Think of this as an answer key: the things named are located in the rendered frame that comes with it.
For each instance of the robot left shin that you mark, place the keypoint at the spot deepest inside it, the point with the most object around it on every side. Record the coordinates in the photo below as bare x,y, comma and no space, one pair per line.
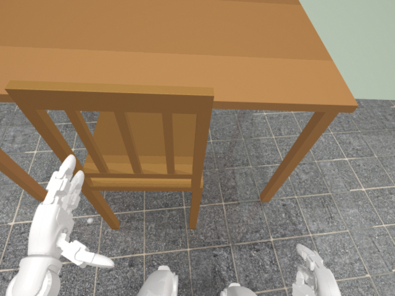
164,268

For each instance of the robot right hand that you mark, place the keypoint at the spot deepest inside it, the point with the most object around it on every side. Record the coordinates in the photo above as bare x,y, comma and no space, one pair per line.
320,282

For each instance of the robot left hand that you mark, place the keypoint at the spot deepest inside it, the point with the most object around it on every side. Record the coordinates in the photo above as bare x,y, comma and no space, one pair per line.
55,213

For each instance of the robot left thigh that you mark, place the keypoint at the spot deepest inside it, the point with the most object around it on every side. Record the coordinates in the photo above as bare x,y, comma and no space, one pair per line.
160,283

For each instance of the left robot forearm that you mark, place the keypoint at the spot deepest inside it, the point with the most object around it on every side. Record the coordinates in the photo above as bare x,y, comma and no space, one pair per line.
38,276

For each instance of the chair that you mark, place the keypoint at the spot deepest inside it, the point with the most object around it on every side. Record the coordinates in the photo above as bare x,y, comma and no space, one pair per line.
147,138

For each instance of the table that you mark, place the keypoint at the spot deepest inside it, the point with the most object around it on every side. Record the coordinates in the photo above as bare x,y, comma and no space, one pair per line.
256,54

